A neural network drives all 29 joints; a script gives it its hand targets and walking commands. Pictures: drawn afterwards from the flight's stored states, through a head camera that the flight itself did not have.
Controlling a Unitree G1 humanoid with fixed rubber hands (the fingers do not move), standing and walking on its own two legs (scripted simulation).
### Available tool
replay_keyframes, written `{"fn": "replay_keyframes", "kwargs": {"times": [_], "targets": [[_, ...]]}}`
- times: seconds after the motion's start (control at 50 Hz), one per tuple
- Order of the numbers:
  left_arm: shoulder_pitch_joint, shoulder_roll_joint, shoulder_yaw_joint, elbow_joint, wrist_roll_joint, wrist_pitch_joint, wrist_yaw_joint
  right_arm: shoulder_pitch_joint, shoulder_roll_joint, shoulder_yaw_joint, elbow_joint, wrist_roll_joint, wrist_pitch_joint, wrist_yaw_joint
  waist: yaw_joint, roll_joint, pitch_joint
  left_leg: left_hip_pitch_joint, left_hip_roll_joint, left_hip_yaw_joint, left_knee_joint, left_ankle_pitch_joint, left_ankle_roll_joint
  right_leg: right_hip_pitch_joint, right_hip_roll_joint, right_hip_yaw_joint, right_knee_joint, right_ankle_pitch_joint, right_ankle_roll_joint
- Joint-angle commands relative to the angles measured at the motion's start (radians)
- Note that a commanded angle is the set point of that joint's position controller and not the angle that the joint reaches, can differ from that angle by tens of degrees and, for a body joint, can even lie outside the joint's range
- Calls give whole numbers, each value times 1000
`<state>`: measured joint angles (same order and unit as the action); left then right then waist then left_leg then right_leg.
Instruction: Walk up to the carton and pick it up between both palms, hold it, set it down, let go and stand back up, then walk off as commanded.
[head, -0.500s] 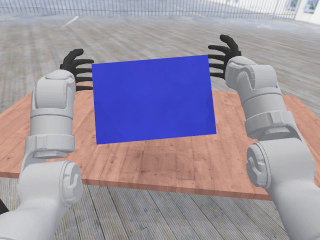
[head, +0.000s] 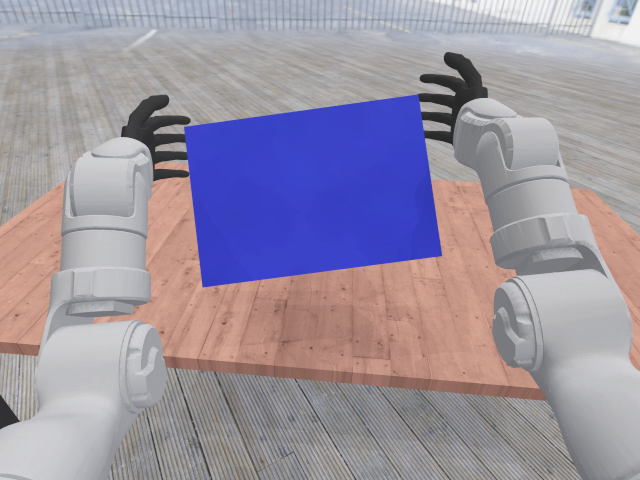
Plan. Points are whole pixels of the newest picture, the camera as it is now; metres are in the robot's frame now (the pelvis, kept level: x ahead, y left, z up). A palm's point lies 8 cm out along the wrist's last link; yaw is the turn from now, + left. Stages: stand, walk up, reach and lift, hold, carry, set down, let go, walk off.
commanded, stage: hold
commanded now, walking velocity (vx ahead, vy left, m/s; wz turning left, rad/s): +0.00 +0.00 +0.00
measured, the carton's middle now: (314, 203) +0.43 +0.00 +0.20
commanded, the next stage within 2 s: none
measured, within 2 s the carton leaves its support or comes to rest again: neither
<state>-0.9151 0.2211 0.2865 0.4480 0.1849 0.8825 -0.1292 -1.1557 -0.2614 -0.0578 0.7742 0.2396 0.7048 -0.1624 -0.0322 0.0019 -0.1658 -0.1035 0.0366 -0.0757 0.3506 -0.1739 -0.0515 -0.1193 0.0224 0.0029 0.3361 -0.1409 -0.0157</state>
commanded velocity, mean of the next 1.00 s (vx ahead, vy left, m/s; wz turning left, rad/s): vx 0.00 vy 0.00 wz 0.00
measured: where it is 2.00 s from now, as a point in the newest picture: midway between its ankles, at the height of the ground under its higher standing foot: outside the picture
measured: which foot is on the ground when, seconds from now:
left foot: down 0.00-1.00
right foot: down 0.00-1.00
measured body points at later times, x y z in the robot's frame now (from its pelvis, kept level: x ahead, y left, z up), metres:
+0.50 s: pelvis +0.00 +0.00 +0.00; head -0.11 +0.00 +0.44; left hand +0.36 +0.20 +0.30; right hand +0.37 -0.17 +0.35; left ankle +0.02 +0.15 -0.75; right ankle +0.03 -0.11 -0.75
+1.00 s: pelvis +0.00 +0.00 +0.00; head -0.11 +0.00 +0.44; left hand +0.36 +0.20 +0.31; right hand +0.37 -0.17 +0.33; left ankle +0.02 +0.15 -0.75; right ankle +0.03 -0.11 -0.75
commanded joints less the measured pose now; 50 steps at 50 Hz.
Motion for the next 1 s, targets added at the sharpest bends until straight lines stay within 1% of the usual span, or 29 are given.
{"fn": "replay_keyframes", "kwargs": {"times": [0.0,0.02,0.04,0.06,0.1,0.12,0.18,0.22,0.28,0.32,0.36,0.38,0.4,0.42,0.44,0.5,0.54,0.56,0.58,0.6,0.62,0.66,0.76,0.78,0.8,0.84,0.88,0.94,0.98], "targets": [[-812,-477,-221,-320,-243,-108,-179,-560,523,188,-256,231,-29,184,-75,18,-352,-94,-74,44,-84,195,6,325,31,34,-44,248,-8],[-803,-483,-230,-313,-245,-104,-180,-557,511,183,-262,232,-28,181,-77,34,-342,-87,-72,42,-78,214,-2,318,29,35,-45,261,-9],[-794,-477,-228,-334,-251,-103,-179,-565,521,190,-300,241,-27,177,-79,10,-349,-81,-76,45,-74,216,5,322,31,34,-45,266,0],[-798,-480,-232,-322,-250,-99,-179,-582,514,184,-310,240,-31,177,-75,25,-338,-91,-78,46,-75,199,4,312,30,32,-46,240,-3],[-784,-491,-241,-326,-258,-101,-172,-585,522,186,-357,244,-39,172,-77,16,-361,-79,-80,45,-60,229,6,315,29,32,-43,280,2],[-780,-496,-238,-316,-254,-100,-169,-592,523,190,-343,249,-38,170,-68,14,-340,-84,-80,44,-63,212,7,305,32,30,-47,249,2],[-775,-512,-244,-290,-260,-102,-163,-628,519,183,-383,238,-45,167,-74,1,-325,-83,-81,42,-69,201,11,286,32,26,-55,229,4],[-790,-507,-228,-265,-247,-101,-164,-633,532,184,-346,238,-44,171,-54,5,-285,-100,-80,42,-76,151,18,251,29,30,-66,163,-2],[-785,-519,-236,-195,-239,-98,-175,-648,515,149,-308,198,-47,173,-75,5,-221,-123,-70,41,-96,74,18,217,21,34,-81,91,-6],[-798,-506,-211,-144,-223,-100,-181,-661,514,142,-259,185,-42,181,-52,-4,-194,-148,-66,41,-107,25,26,197,23,42,-83,34,-18],[-829,-503,-211,-161,-224,-105,-182,-644,521,127,-215,169,-40,189,-71,0,-196,-161,-64,37,-122,-14,28,205,21,41,-78,19,-16],[-832,-494,-202,-151,-217,-107,-186,-646,527,133,-201,171,-40,191,-58,-4,-184,-173,-64,37,-126,-28,32,208,23,41,-73,3,-17],[-843,-484,-199,-140,-216,-105,-188,-647,523,128,-192,162,-40,194,-61,7,-191,-184,-63,39,-126,-32,32,213,21,46,-76,-3,-20],[-817,-485,-189,-130,-214,-105,-192,-649,530,136,-200,166,-40,194,-51,-16,-196,-171,-62,42,-118,-10,36,218,17,49,-78,15,-18],[-822,-493,-206,-140,-212,-103,-194,-629,518,134,-187,169,-37,195,-62,10,-182,-169,-61,40,-123,-10,27,215,20,46,-75,29,-21],[-844,-478,-194,-172,-216,-109,-199,-631,525,132,-190,168,-38,198,-64,7,-220,-167,-59,37,-124,-3,30,236,17,51,-75,38,-19],[-858,-480,-213,-199,-221,-108,-199,-595,522,136,-147,172,-30,199,-74,26,-228,-169,-59,41,-125,10,16,251,20,46,-66,70,-23],[-845,-486,-200,-208,-218,-108,-197,-609,531,148,-173,186,-31,200,-59,12,-249,-153,-60,40,-125,37,19,259,24,42,-62,88,-20],[-843,-475,-200,-206,-220,-108,-197,-596,522,144,-175,186,-29,201,-63,23,-259,-156,-65,45,-119,47,15,269,21,46,-63,94,-20],[-840,-475,-200,-228,-227,-111,-192,-589,533,156,-190,190,-29,198,-64,2,-275,-143,-66,44,-112,74,20,280,23,44,-63,121,-15],[-837,-473,-213,-265,-232,-111,-189,-567,530,167,-196,202,-30,194,-65,21,-307,-127,-67,46,-105,110,15,291,24,45,-55,161,-16],[-839,-485,-225,-331,-251,-112,-183,-571,539,176,-257,223,-36,190,-74,12,-353,-94,-73,46,-89,183,11,317,29,39,-53,229,-10],[-810,-484,-233,-350,-252,-109,-167,-564,534,194,-315,241,-38,177,-78,17,-366,-75,-84,46,-65,224,6,327,30,30,-42,281,4],[-786,-483,-225,-316,-245,-102,-169,-575,532,200,-325,251,-38,175,-68,11,-343,-77,-82,46,-66,226,12,312,29,34,-48,270,4],[-795,-491,-240,-333,-255,-103,-170,-567,522,192,-322,244,-34,171,-82,18,-346,-70,-82,46,-64,229,2,303,34,29,-49,265,2],[-790,-497,-240,-313,-256,-103,-169,-589,533,192,-345,237,-39,169,-79,0,-327,-79,-81,43,-68,203,10,288,31,28,-52,237,4],[-796,-507,-241,-287,-248,-102,-167,-619,528,184,-337,241,-44,172,-66,16,-302,-94,-78,42,-76,168,12,266,32,31,-58,184,-5],[-775,-522,-239,-207,-241,-101,-170,-641,517,153,-321,200,-49,174,-82,-3,-249,-105,-73,40,-88,107,20,225,27,29,-77,128,-6],[-784,-516,-226,-173,-225,-99,-179,-653,511,152,-280,189,-45,175,-63,5,-214,-123,-66,41,-103,58,24,207,27,39,-84,70,-15]]}}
